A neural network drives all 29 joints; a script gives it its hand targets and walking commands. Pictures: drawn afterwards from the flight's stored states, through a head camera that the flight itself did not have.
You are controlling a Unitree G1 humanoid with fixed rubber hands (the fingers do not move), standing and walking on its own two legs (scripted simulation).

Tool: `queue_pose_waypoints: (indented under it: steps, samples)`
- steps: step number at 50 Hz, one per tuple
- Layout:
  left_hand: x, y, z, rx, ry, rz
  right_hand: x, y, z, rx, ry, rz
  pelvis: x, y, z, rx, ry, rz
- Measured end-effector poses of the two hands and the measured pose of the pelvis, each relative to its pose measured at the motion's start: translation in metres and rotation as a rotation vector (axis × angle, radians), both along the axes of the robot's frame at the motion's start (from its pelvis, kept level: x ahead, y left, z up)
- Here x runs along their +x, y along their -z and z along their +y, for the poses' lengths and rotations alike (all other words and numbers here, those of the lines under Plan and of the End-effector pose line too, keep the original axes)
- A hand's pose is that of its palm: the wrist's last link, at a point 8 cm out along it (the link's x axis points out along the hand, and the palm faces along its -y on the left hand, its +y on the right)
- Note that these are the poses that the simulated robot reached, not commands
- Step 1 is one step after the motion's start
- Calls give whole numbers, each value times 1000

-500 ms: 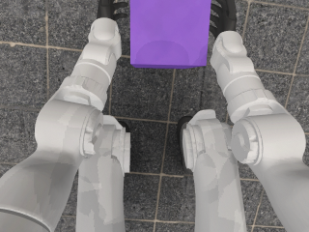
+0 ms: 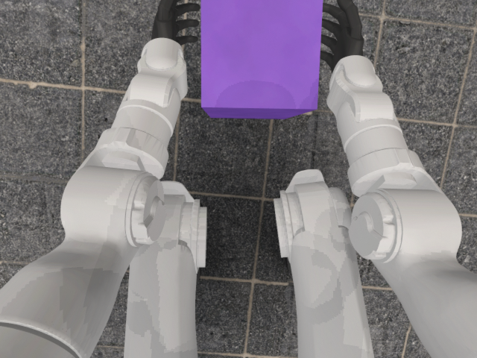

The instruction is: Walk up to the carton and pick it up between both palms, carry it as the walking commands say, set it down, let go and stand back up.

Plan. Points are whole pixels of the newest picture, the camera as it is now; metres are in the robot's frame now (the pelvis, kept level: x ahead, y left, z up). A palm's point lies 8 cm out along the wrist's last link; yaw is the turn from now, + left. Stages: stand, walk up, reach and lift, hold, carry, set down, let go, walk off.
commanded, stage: reach and lift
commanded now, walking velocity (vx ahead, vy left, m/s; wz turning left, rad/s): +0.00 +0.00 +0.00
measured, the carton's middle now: (253, 58) +0.50 -0.04 -0.25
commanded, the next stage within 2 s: none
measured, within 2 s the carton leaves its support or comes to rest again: neither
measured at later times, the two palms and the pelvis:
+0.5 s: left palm (163, 28) +0.52 +0.08 -0.12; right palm (354, 57) +0.47 -0.16 -0.13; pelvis -0.01 +0.00 +0.02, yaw +0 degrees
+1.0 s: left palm (157, 13) +0.52 +0.08 -0.07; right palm (371, 57) +0.46 -0.16 -0.08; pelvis -0.03 +0.00 +0.06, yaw +0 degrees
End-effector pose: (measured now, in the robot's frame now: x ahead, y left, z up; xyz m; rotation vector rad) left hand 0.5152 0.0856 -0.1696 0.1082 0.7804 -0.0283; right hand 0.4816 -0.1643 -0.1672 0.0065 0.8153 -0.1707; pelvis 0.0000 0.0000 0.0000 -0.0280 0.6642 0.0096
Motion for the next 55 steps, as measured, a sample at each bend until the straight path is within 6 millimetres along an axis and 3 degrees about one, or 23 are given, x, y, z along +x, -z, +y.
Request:
queue_pose_waypoints:
  steps: [22, 38, 55]
  samples:
    - [-2, -40, -3, -10, -74, -76, -7, -35, 4, -4, 69, -66, -10, -13, -3, -5, 0, 20]
    - [4, -78, -6, -24, -71, -100, -12, -63, 6, -16, 91, -72, -10, -37, -2, -18, -16, 23]
    - [-8, -107, -9, -51, -86, -166, -26, -86, 3, 17, 119, -136, -36, -64, 0, -18, -22, -224]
